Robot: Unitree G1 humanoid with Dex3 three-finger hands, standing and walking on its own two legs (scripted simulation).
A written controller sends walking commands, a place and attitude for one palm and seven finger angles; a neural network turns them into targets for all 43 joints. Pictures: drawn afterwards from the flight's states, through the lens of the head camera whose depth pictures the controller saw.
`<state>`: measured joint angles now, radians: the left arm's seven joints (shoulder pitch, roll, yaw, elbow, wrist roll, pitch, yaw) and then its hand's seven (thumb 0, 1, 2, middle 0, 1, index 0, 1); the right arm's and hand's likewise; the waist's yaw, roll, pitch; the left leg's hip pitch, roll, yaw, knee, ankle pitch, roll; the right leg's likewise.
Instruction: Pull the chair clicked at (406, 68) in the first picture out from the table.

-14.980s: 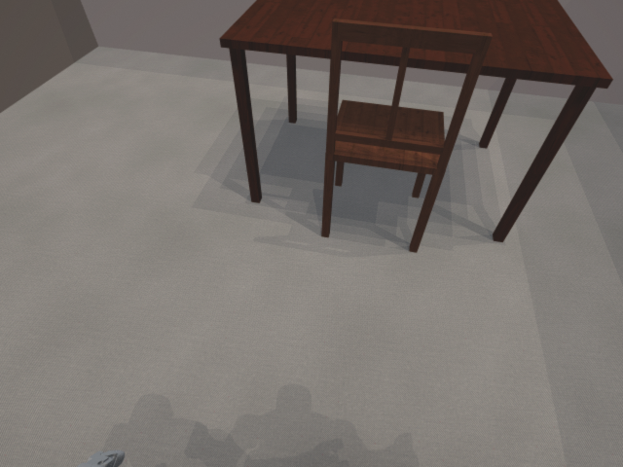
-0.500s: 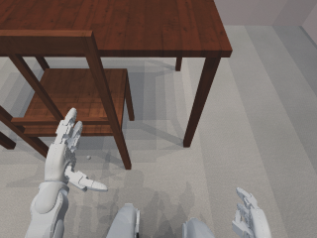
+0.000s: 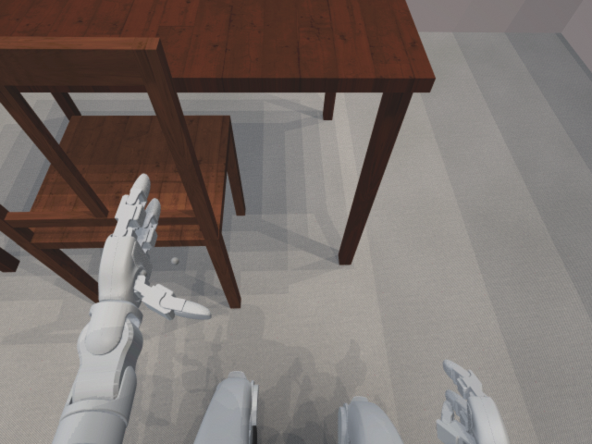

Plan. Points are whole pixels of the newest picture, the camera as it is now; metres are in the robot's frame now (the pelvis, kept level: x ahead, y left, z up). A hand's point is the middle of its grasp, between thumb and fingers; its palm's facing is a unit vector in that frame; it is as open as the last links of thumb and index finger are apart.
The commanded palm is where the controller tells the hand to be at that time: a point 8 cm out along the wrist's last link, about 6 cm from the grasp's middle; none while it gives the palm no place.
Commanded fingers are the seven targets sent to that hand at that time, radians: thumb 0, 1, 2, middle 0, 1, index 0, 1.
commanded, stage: aim the fingers beside a spindle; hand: left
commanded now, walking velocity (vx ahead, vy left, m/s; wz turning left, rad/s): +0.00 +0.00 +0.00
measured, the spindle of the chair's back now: (61, 162) +0.50 +0.40 +0.03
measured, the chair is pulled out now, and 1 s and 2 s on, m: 0.00 0.00 0.00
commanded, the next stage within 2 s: push the fingers through the gap in 1.02 s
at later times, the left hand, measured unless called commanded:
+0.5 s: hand (192, 241) +0.37 +0.17 +0.02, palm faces +0.07 -1.00 -0.03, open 16.9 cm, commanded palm +0.34 +0.22 +0.02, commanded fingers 0.00 -0.50 0.30 -0.06 -0.08 -0.06 -0.08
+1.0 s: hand (187, 250) +0.36 +0.17 +0.02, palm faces +0.08 -1.00 -0.03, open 16.9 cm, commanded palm +0.33 +0.23 +0.02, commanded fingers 0.00 -0.50 0.30 -0.06 -0.08 -0.06 -0.08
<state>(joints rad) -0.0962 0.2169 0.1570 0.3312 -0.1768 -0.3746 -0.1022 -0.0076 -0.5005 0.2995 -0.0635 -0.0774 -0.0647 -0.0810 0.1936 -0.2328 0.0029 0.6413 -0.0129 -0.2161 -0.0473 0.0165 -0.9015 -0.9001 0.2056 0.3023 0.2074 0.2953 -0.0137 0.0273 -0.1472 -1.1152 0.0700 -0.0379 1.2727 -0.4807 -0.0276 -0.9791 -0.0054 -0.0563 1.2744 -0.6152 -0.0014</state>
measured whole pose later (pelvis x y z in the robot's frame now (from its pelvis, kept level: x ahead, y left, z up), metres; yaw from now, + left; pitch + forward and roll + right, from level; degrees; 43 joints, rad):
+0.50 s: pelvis -0.01 +0.00 -0.01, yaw -1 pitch +21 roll -2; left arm -0.29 0.22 0.19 0.53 -0.14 -0.42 -0.07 -0.01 -0.50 0.30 -0.06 -0.08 -0.07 -0.08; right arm 0.20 -0.23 0.00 0.66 -0.02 -0.16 -0.03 0.02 -0.90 -0.90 0.21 0.30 0.21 0.30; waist -0.04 0.02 -0.17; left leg -1.21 0.08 -0.03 1.33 -0.49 -0.03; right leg -1.08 0.00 -0.04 1.34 -0.62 0.00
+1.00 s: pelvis -0.01 +0.00 -0.01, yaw -1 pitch +21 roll -2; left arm -0.24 0.21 0.19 0.51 -0.16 -0.44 -0.08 -0.01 -0.50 0.30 -0.06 -0.08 -0.07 -0.08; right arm 0.19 -0.23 -0.01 0.65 -0.01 -0.14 -0.03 0.01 -0.90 -0.90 0.21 0.30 0.21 0.30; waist -0.03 0.02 -0.17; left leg -1.20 0.08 -0.03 1.32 -0.49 -0.03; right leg -1.07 0.00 -0.05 1.33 -0.62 0.00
